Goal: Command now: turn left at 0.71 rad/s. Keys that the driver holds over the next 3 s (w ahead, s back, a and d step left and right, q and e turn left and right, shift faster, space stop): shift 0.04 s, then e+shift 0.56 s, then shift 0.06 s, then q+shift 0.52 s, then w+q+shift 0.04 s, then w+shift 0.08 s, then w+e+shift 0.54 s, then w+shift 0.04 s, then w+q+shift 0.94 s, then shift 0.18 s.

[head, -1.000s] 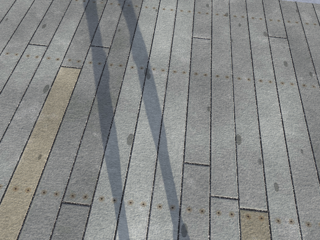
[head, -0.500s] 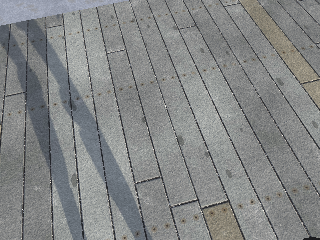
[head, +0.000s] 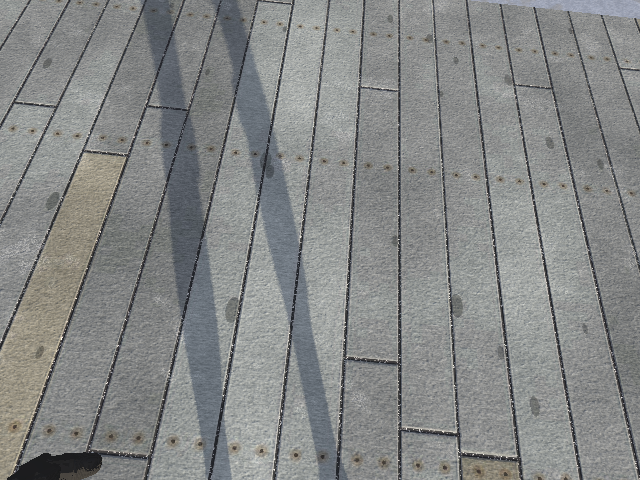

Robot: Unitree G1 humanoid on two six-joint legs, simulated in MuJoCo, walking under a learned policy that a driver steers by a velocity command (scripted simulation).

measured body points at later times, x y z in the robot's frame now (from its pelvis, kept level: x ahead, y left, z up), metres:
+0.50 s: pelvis +0.04 -0.04 -0.01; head +0.09 -0.07 +0.43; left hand +0.21 +0.24 -0.11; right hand +0.17 -0.34 -0.13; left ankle +0.00 +0.08 -0.73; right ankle +0.03 -0.13 -0.74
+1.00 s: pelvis +0.10 -0.05 +0.00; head +0.13 -0.06 +0.45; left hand +0.34 +0.15 -0.10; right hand +0.15 -0.36 -0.11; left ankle +0.13 +0.07 -0.71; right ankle +0.03 -0.13 -0.74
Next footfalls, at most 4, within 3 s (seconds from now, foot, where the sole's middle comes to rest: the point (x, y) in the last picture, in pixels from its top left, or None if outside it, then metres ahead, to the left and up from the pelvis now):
0.48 right None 0.07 -0.14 -0.77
1.08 left None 0.17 0.06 -0.77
1.70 right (410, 411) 0.55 -0.23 -0.77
2.20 left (386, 220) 1.06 -0.22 -0.77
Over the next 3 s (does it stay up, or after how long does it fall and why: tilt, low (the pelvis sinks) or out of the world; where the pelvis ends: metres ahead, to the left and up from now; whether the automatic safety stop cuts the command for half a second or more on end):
stays up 1.49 -0.29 -0.02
